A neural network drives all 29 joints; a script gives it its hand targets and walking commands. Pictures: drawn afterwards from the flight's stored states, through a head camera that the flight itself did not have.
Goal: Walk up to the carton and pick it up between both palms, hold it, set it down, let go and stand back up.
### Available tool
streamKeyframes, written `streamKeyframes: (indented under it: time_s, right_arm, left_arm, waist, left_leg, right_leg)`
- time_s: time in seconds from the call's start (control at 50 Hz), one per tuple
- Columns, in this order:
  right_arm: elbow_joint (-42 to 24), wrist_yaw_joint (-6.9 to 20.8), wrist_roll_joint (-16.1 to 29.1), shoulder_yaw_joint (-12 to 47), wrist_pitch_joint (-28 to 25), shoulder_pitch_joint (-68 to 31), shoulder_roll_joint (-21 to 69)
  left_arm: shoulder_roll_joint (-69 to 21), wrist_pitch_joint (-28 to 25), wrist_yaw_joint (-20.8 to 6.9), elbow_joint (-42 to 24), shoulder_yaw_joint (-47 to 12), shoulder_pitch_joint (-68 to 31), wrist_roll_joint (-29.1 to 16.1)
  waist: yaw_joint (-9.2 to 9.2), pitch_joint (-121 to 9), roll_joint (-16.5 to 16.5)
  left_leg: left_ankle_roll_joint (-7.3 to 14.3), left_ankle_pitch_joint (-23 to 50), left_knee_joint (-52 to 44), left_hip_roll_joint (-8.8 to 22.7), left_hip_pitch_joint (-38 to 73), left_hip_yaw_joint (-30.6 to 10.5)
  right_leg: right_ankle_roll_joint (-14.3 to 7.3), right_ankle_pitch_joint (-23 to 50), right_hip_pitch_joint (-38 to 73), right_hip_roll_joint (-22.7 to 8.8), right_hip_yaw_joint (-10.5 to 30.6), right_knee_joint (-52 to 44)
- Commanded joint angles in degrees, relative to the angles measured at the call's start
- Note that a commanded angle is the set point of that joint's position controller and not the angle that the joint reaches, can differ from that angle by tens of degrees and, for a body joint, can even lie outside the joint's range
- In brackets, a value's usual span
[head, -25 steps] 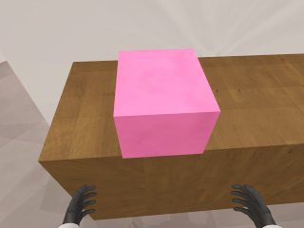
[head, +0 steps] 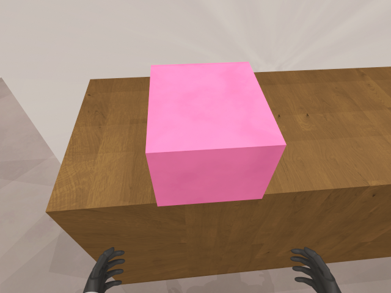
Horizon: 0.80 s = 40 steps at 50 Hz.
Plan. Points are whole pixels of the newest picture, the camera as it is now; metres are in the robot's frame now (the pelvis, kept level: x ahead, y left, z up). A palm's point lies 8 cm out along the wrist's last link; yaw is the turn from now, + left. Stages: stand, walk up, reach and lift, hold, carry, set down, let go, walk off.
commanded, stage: set down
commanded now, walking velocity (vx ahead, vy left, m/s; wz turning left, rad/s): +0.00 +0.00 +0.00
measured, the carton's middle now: (205, 130) +0.48 +0.00 +0.06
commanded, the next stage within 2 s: let go in 0.18 s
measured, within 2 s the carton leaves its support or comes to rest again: neither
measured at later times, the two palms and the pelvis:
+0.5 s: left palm out of the picture +0.16 +0.23 -0.08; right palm out of the picture +0.14 -0.22 -0.08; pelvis +0.00 +0.01 +0.00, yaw +0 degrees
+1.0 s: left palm out of the picture +0.07 +0.31 -0.10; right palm out of the picture +0.10 -0.31 -0.09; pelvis -0.01 +0.00 -0.01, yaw +2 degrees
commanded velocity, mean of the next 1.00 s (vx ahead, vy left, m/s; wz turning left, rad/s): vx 0.00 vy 0.00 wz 0.00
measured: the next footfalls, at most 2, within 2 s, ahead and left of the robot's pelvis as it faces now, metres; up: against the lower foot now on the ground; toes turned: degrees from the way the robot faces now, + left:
none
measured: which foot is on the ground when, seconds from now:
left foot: down 0.00-1.00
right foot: down 0.00-1.00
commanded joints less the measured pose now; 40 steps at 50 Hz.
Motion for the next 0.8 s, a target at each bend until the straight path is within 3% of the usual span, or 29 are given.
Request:
streamKeyframes:
  time_s: [0.0,0.02,0.04,0.06,0.12,0.14,0.18,0.2,0.24,0.26,0.3,0.32,0.34,0.36,0.4,0.42,0.46,0.48,0.52,0.54,0.62,0.64,0.66,0.68,0.7,0.72,0.74,0.76,0.78]
  right_arm:
    - [1.20,-0.34,-1.31,-2.70,-2.62,-3.84,-6.75]
    - [3.04,-0.90,-1.79,-1.74,-2.82,-3.80,-6.07]
    - [-0.31,-0.84,-0.68,-1.56,-3.61,-3.85,-6.48]
    - [1.05,-1.02,-0.94,-1.87,-3.78,-3.24,-6.32]
    - [3.48,-1.25,-2.16,-3.05,-4.36,-5.70,-6.00]
    - [1.85,-1.64,-2.48,-1.65,-4.41,-6.37,-4.60]
    - [1.64,-1.44,-2.55,-2.14,-4.98,-4.56,-4.95]
    - [0.22,-0.98,-1.88,-2.76,-5.64,-6.89,-5.51]
    - [4.63,-0.80,-2.94,-3.36,-5.03,-5.83,-5.68]
    - [4.47,-1.06,-3.39,-3.48,-5.35,-4.87,-6.08]
    - [3.42,-1.48,-3.75,-2.98,-5.10,-6.29,-6.42]
    - [5.00,-1.32,-3.43,-3.51,-5.15,-5.01,-6.10]
    - [4.99,-1.12,-3.31,-3.39,-5.19,-6.59,-5.67]
    - [2.54,-1.48,-3.21,-3.09,-5.57,-6.73,-5.90]
    - [5.96,-0.92,-4.26,-4.04,-4.70,-5.79,-7.30]
    - [4.19,-1.44,-4.65,-4.29,-4.80,-6.81,-6.66]
    - [2.97,-0.70,-4.35,-3.90,-4.95,-6.90,-6.36]
    - [2.65,-1.10,-4.19,-4.06,-5.32,-6.81,-4.75]
    - [3.15,-0.26,-4.04,-4.07,-5.34,-6.24,-6.06]
    - [3.99,-0.67,-4.55,-3.30,-5.13,-6.25,-6.08]
    - [4.80,-0.48,-4.05,-3.99,-4.98,-6.09,-5.49]
    - [4.49,-0.83,-3.72,-3.06,-5.13,-6.90,-5.67]
    - [8.15,-2.36,-4.90,-5.82,0.52,1.39,-20.77]
    - [6.28,-2.22,-4.60,-5.79,2.59,-1.42,-18.11]
    - [6.68,-2.65,-4.72,-5.67,3.64,-2.79,-18.68]
    - [6.81,-2.75,-4.90,-4.48,4.19,-0.72,-16.05]
    - [7.51,-2.55,-4.35,-4.27,4.77,-1.44,-14.86]
    - [6.97,-2.47,-4.52,-4.24,4.83,-2.80,-15.66]
    - [7.25,-2.60,-4.04,-3.35,4.95,-1.82,-14.37]
  left_arm:
    - [3.89,-1.10,-0.44,-1.83,1.36,-3.71,1.79]
    - [4.48,-0.71,-1.13,1.16,1.69,-3.72,2.39]
    - [5.05,-1.37,-0.71,-3.67,2.32,-3.34,1.96]
    - [5.42,-1.01,-1.05,-2.21,2.33,-2.54,1.47]
    - [5.33,-1.61,-1.17,-3.07,2.22,-6.56,1.39]
    - [6.19,-1.46,-1.45,-0.73,2.35,-6.49,0.70]
    - [5.62,-1.81,-1.56,-0.09,1.83,-6.12,0.54]
    - [5.73,-2.53,-0.65,-3.43,0.93,-7.23,0.72]
    - [5.15,-2.18,-0.84,0.33,1.36,-5.98,1.69]
    - [5.30,-2.18,-0.75,-1.05,1.95,-5.56,1.97]
    - [5.44,-2.21,-1.59,1.27,1.52,-5.80,0.58]
    - [5.29,-2.14,-1.43,-0.08,0.50,-5.70,0.81]
    - [4.77,-1.72,-1.27,0.77,1.12,-6.50,1.45]
    - [5.55,-2.04,-1.13,-0.77,1.29,-6.34,0.92]
    - [3.89,-0.92,-1.06,2.70,0.01,-5.75,1.80]
    - [4.97,-0.93,-1.40,2.03,0.72,-6.33,0.76]
    - [5.32,-1.17,-0.73,1.62,1.36,-6.79,1.36]
    - [4.94,-1.93,-0.67,-0.83,0.04,-6.96,-0.17]
    - [4.91,-2.19,-0.08,-0.18,0.71,-6.59,1.83]
    - [5.03,-2.04,-0.58,2.03,1.08,-6.50,1.65]
    - [4.83,-2.16,0.02,0.05,0.44,-8.05,2.17]
    - [5.62,-1.98,-0.33,1.43,1.41,-7.88,1.71]
    - [18.68,-4.67,-0.59,8.19,5.97,-3.33,4.58]
    - [21.16,-6.11,-0.48,7.79,7.01,-0.25,3.97]
    - [16.41,-6.80,-0.69,9.61,5.59,-1.17,3.11]
    - [16.63,-7.85,-1.24,9.59,5.29,-1.08,2.97]
    - [16.89,-7.98,-1.40,10.76,5.21,-1.98,2.93]
    - [15.45,-7.82,-1.43,11.50,4.50,-2.70,2.84]
    - [16.72,-8.38,-1.59,12.66,4.30,-2.59,3.47]
  waist:
    - [-0.68,-5.93,3.12]
    - [-1.07,-5.61,2.45]
    - [0.01,-7.57,3.31]
    - [-1.25,-6.30,0.81]
    - [-0.96,-6.30,1.83]
    - [-1.10,-6.57,-0.47]
    - [-1.16,-6.74,-0.65]
    - [-0.84,-7.73,2.55]
    - [-1.19,-5.56,3.03]
    - [-0.78,-6.99,3.68]
    - [-1.26,-5.26,0.72]
    - [-2.36,-6.14,2.15]
    - [-1.46,-5.20,2.86]
    - [-1.20,-6.44,0.59]
    - [-1.38,-4.49,1.58]
    - [-1.15,-3.31,-0.16]
    - [-0.29,-5.41,0.64]
    - [-1.01,-5.88,0.02]
    - [-0.41,-7.56,2.14]
    - [-0.30,-4.67,0.96]
    - [-1.06,-4.58,4.37]
    - [-0.63,-5.34,0.87]
    - [0.18,-8.40,-0.38]
    - [0.85,-6.68,-5.20]
    - [0.84,-9.11,1.16]
    - [0.78,-7.51,-1.10]
    - [1.12,-7.63,-0.73]
    - [0.60,-10.27,2.36]
    - [0.13,-6.34,1.72]
  left_leg:
    - [-1.39,15.88,0.09,-3.82,5.94,1.47]
    - [-0.91,14.90,0.24,-4.21,6.34,1.48]
    - [-1.23,17.38,0.32,-4.30,6.11,1.54]
    - [-1.00,17.28,0.20,-4.28,5.18,0.97]
    - [-1.11,16.28,0.29,-3.45,6.67,0.95]
    - [-0.42,14.80,0.04,-3.83,6.66,1.29]
    - [-0.12,16.26,0.23,-3.70,6.77,1.25]
    - [-0.79,15.36,0.58,-3.22,6.55,0.51]
    - [-1.52,16.34,0.24,-2.97,6.31,0.16]
    - [-1.59,17.10,0.52,-3.40,6.90,1.21]
    - [-1.10,16.81,0.65,-3.74,4.56,0.65]
    - [-1.47,16.57,0.73,-3.28,6.36,0.26]
    - [-1.21,15.11,0.23,-3.54,5.36,0.58]
    - [-0.68,13.80,0.21,-3.58,5.74,0.59]
    - [-0.91,13.38,-0.10,-3.15,5.26,0.58]
    - [-0.81,13.77,-0.24,-2.85,5.63,0.21]
    - [-0.47,11.40,-0.33,-3.01,3.97,0.85]
    - [-0.45,10.93,-0.24,-2.62,3.63,0.46]
    - [-0.88,12.39,-0.06,-2.79,3.74,0.25]
    - [-0.51,13.10,-0.25,-3.63,3.49,1.20]
    - [-0.74,11.15,0.49,-3.46,3.78,1.06]
    - [-0.02,12.62,0.13,-3.79,3.71,0.89]
    - [2.95,19.48,3.48,2.73,-3.79,-4.22]
    - [3.92,18.64,2.75,3.87,-2.30,-4.77]
    - [4.23,16.14,4.67,2.92,-1.73,-3.61]
    - [4.06,12.90,2.77,2.47,-3.19,-4.10]
    - [4.79,13.77,3.41,3.49,-3.24,-4.57]
    - [4.85,9.18,4.63,2.53,-2.89,-3.60]
    - [4.83,5.64,3.23,2.26,-4.02,-5.73]
  right_leg:
    - [-1.65,8.46,-3.60,1.87,-2.82,-2.89]
    - [-1.60,10.10,-2.74,0.68,-1.76,-3.37]
    - [-1.67,13.09,-0.80,1.34,-2.53,-2.18]
    - [-1.44,14.71,-0.38,1.38,-2.30,-2.05]
    - [-1.50,9.97,-2.70,1.87,-2.88,-2.78]
    - [-1.01,9.32,-2.86,1.42,-2.51,-3.75]
    - [-1.20,10.74,-2.05,1.67,-2.79,-3.30]
    - [-1.44,10.66,-2.28,2.19,-3.58,-1.89]
    - [-1.96,7.71,-3.63,2.56,-3.57,-2.27]
    - [-1.82,7.89,-2.02,2.16,-3.61,-2.25]
    - [-1.70,10.43,-0.90,2.19,-3.31,-2.21]
    - [-1.71,9.17,-1.94,2.41,-3.80,-2.57]
    - [-1.66,8.32,-1.89,1.95,-3.82,-2.54]
    - [-1.42,8.37,-1.53,1.81,-3.56,-2.70]
    - [-1.76,6.99,-2.59,2.22,-4.23,-2.17]
    - [-2.05,6.87,-3.07,2.16,-3.91,-3.05]
    - [-2.00,5.54,-2.18,2.56,-4.12,-2.33]
    - [-1.80,5.63,-1.76,2.46,-3.86,-2.26]
    - [-2.14,5.89,-1.50,2.67,-4.21,-0.74]
    - [-1.75,6.76,-1.60,2.54,-4.10,-1.70]
    - [-2.04,6.02,-2.73,1.78,-3.99,-1.32]
    - [-1.80,7.75,-0.83,2.12,-3.73,-1.31]
    - [-2.15,11.34,-0.79,-4.17,0.68,7.46]
    - [-2.24,10.92,-2.58,-3.61,0.50,7.09]
    - [-2.34,9.97,-2.63,-4.60,1.90,5.98]
    - [-2.50,7.05,-2.21,-5.08,1.02,5.37]
    - [-3.24,7.77,-4.64,-5.11,1.77,4.87]
    - [-3.30,7.11,-4.37,-6.15,3.69,4.86]
    - [-3.85,3.98,-5.63,-6.12,2.91,4.66]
